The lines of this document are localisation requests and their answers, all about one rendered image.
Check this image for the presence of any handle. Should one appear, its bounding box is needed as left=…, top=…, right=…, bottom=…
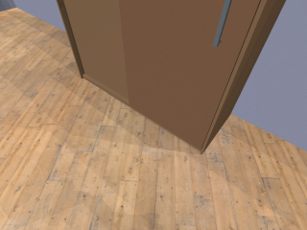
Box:
left=212, top=0, right=232, bottom=47

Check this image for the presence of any wardrobe door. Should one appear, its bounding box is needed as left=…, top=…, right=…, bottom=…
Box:
left=63, top=0, right=129, bottom=99
left=119, top=0, right=261, bottom=150

